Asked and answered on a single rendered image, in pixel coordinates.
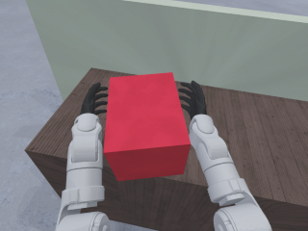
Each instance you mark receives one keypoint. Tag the left robot upper arm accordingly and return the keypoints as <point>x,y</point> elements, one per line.
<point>92,221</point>

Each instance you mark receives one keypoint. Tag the left robot forearm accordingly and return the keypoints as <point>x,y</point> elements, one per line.
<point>83,187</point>

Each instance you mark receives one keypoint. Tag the right robot forearm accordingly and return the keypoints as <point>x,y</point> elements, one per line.
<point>224,182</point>

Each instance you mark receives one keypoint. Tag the right robot upper arm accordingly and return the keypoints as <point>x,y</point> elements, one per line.
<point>242,217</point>

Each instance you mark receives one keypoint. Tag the left robot hand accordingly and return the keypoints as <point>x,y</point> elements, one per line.
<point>89,104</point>

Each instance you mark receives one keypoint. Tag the pedestal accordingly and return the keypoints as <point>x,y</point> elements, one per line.
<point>266,137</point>

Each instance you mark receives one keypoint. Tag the carton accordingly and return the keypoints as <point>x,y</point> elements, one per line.
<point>146,135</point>

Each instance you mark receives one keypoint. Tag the right robot hand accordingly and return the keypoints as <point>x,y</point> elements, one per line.
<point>197,102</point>

